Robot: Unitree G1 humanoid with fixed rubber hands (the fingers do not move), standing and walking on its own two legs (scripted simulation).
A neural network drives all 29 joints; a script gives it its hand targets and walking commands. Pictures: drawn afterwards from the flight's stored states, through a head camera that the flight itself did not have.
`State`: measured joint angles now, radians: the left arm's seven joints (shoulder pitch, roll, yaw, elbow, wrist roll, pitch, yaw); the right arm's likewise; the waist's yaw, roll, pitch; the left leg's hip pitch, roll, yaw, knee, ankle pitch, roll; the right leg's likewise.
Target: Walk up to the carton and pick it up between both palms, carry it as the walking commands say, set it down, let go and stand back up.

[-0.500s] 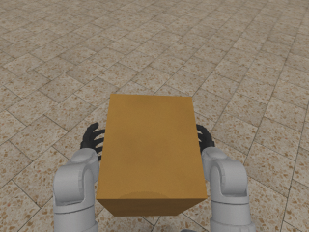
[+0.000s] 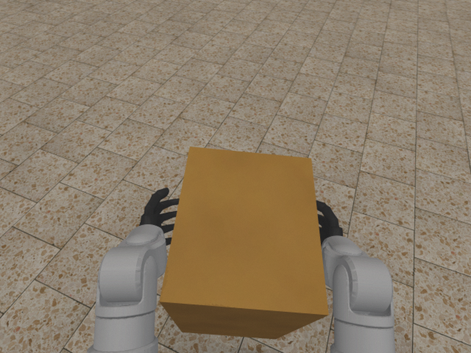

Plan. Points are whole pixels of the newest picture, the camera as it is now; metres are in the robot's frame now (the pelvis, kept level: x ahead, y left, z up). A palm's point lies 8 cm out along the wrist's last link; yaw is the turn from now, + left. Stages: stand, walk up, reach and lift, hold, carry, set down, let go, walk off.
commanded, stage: carry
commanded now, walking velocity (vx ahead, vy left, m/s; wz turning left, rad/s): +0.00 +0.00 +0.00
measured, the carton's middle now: (238, 256) +0.28 -0.01 +0.01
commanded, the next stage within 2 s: none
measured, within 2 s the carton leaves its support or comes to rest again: neither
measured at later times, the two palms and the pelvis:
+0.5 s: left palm (139, 238) +0.27 +0.13 +0.11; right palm (330, 234) +0.27 -0.14 +0.11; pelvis +0.00 -0.01 +0.01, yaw +0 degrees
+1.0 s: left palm (152, 280) +0.22 +0.11 +0.08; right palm (351, 287) +0.20 -0.16 +0.08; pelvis -0.07 -0.02 +0.01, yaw -1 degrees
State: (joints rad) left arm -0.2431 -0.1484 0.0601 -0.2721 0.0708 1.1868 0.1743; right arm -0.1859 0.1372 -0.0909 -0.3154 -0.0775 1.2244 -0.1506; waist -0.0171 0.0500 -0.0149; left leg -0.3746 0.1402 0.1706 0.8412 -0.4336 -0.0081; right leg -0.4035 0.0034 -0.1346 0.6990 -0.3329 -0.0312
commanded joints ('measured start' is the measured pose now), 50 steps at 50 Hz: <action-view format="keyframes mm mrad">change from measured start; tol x8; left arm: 1 -342 -1017 -627 -86 -344 -12 -263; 12 -531 -991 -679 -150 -404 3 -285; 26 -589 -1039 -667 -72 -421 35 -306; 42 -532 -970 -455 179 -251 -132 -287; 50 -505 -963 -507 103 -270 -201 -281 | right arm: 1 -700 924 765 -269 449 -34 276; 4 -745 940 763 -249 461 -35 279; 9 -597 932 697 -97 402 -18 284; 30 -760 969 647 -70 388 -7 270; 42 -713 923 530 125 277 -165 267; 45 -740 927 598 11 321 -184 261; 48 -669 901 534 117 265 -219 255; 50 -676 902 572 53 282 -232 254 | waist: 1 39 -322 -514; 9 37 52 -510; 18 22 -88 -468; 31 26 -57 -335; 50 19 -78 -412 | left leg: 1 -98 -73 -87 -13 -181 -21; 4 23 -69 -41 -219 15 -30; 5 147 -41 -48 -307 204 -15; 8 274 116 -170 -205 1045 70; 12 264 63 -110 -204 760 30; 23 222 51 -91 -267 553 37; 32 158 33 -108 -384 215 32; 50 184 19 -86 -370 186 23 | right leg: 1 500 -320 265 -104 1424 -150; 4 386 -272 164 -83 1054 -68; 8 210 -149 113 -72 353 32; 9 199 -136 100 -112 295 36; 12 184 -166 116 -113 529 9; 16 197 -179 124 -111 637 10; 34 125 -158 126 -256 80 5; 50 97 -180 166 -309 31 -18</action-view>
